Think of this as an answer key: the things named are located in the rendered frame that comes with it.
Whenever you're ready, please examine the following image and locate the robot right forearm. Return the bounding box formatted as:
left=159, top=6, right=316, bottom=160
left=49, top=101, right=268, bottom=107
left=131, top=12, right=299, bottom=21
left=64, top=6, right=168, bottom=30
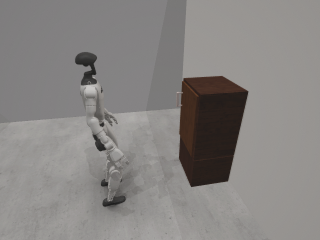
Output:
left=89, top=118, right=116, bottom=152

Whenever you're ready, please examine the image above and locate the robot left hand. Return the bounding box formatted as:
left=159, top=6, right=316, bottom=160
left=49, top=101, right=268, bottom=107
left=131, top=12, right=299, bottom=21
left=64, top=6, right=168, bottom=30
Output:
left=104, top=112, right=118, bottom=126

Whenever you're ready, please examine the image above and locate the robot right hand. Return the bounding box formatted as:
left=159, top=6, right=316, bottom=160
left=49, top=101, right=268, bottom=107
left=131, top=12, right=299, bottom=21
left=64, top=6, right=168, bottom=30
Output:
left=109, top=148, right=130, bottom=170

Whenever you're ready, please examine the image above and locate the handle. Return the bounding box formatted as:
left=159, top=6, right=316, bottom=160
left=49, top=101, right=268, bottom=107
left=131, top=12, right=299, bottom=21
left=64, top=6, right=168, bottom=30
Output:
left=176, top=92, right=183, bottom=107

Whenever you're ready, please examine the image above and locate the robot left forearm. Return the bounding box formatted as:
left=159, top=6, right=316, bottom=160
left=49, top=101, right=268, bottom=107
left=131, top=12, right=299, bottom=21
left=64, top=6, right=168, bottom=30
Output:
left=104, top=108, right=109, bottom=116

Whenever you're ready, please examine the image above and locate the cupboard door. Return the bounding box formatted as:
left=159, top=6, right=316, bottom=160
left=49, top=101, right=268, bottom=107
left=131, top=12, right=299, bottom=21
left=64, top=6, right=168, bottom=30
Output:
left=179, top=81, right=199, bottom=157

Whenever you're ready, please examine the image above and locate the left robot thigh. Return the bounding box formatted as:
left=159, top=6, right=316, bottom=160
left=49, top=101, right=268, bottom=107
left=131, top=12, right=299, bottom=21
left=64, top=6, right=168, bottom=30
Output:
left=105, top=122, right=119, bottom=160

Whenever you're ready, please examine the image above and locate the humanoid robot torso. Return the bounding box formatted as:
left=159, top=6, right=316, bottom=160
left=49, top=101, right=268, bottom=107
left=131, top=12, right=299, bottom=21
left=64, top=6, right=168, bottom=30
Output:
left=80, top=80, right=108, bottom=141

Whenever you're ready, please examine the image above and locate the robot right upper arm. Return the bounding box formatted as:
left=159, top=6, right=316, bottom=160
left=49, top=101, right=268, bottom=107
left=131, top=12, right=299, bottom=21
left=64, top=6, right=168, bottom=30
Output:
left=84, top=86, right=99, bottom=127

